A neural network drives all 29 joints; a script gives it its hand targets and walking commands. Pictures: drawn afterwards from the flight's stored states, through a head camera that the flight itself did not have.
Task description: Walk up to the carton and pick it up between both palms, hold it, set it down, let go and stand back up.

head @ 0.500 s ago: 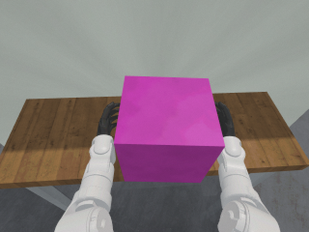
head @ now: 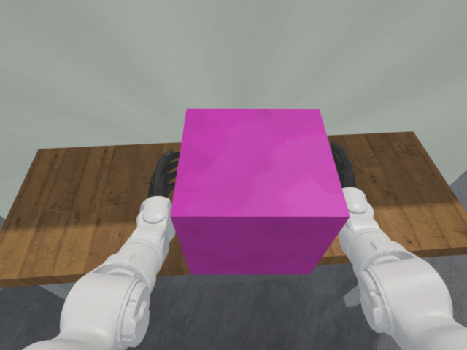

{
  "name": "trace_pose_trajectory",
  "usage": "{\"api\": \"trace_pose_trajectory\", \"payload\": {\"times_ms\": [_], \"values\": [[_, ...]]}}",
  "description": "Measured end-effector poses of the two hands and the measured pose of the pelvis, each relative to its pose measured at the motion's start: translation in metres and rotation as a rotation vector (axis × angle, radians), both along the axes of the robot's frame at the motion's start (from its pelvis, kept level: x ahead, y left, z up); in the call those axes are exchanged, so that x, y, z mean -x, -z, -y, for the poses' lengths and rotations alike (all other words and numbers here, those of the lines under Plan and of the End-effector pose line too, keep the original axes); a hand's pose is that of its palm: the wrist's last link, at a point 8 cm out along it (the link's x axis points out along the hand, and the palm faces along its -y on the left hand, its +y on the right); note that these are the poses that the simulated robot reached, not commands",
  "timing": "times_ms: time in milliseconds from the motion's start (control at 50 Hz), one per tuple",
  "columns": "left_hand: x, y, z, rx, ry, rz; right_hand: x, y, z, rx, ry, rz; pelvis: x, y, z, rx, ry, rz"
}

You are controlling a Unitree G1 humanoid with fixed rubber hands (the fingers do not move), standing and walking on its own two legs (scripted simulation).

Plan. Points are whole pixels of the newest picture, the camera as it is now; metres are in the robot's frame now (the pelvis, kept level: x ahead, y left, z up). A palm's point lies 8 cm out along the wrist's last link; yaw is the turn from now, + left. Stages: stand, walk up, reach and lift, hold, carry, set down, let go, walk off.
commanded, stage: set down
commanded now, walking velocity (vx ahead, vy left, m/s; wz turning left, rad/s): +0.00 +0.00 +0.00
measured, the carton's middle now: (251, 196) +0.40 -0.02 +0.03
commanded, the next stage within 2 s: none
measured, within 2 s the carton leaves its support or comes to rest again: neither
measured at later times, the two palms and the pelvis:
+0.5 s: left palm (145, 180) +0.40 +0.16 +0.07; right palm (377, 173) +0.42 -0.24 +0.07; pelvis -0.03 -0.02 -0.01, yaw +2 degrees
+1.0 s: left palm (119, 135) +0.41 +0.18 +0.17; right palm (406, 126) +0.43 -0.24 +0.18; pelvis -0.02 -0.02 +0.01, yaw +2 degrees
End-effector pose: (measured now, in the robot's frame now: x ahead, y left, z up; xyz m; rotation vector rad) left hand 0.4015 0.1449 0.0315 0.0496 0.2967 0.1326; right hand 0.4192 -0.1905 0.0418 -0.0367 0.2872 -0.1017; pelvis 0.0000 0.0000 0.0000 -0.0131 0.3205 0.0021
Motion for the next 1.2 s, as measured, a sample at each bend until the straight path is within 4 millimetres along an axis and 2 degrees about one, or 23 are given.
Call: {"api": "trace_pose_trajectory", "payload": {"times_ms": [80,200,280,340,500,600,700,820,940,1080,1200], "values": [[0.004,0.006,-0.01,-0.002,-0.013,-0.006,-0.004,-0.001,0.011,0.005,0.016,0.013,0.003,0.004,0.001,0.001,-0.009,-0.023],[0.008,0.01,-0.03,-0.01,-0.043,-0.007,-0.003,-0.003,0.039,0.014,0.035,0.016,0.011,0.01,0.005,-0.001,-0.018,-0.057],[0.006,0.002,-0.039,-0.011,-0.051,0.015,-0.002,-0.007,0.054,0.009,0.028,0.027,0.017,0.013,0.009,-0.003,-0.02,-0.078],[0.002,-0.01,-0.039,-0.008,-0.038,0.034,-0.002,-0.014,0.059,0.001,0.009,0.038,0.021,0.014,0.011,-0.006,-0.02,-0.08],[-0.003,-0.035,-0.019,-0.007,0.011,0.041,-0.003,-0.032,0.052,-0.014,-0.028,0.039,0.03,0.012,0.019,-0.022,-0.027,-0.061],[-0.006,-0.054,-0.014,0.01,0.014,0.047,-0.006,-0.053,0.045,-0.022,-0.033,0.053,0.033,0.008,0.022,-0.026,-0.029,-0.038],[-0.006,-0.075,-0.019,0.001,0.007,0.047,-0.006,-0.079,0.044,-0.019,-0.03,0.064,0.032,0.0,0.024,-0.025,-0.028,0.011],[-0.007,-0.102,-0.03,0.001,-0.009,0.038,-0.006,-0.11,0.051,-0.021,-0.009,0.06,0.03,-0.006,0.022,-0.023,-0.035,0.062],[-0.012,-0.126,-0.036,-0.023,-0.009,0.034,-0.011,-0.133,0.053,-0.043,-0.011,0.053,0.024,-0.01,0.018,-0.021,-0.035,0.096],[-0.012,-0.141,-0.038,-0.008,0.014,0.018,-0.01,-0.139,0.055,-0.032,-0.015,0.034,0.016,-0.016,0.015,-0.018,-0.031,0.163],[-0.001,-0.133,-0.044,-0.007,0.019,0.0,0.0,-0.13,0.056,-0.037,-0.028,0.035,0.007,-0.019,0.01,-0.016,-0.026,0.209]]}}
